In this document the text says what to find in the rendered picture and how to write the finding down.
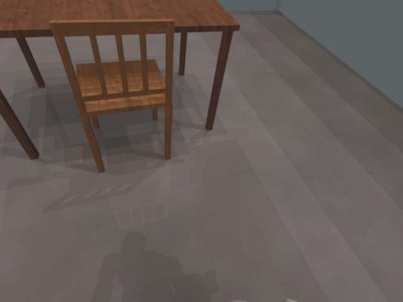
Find table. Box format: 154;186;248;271
0;0;240;160

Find chair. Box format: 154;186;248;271
49;19;174;173

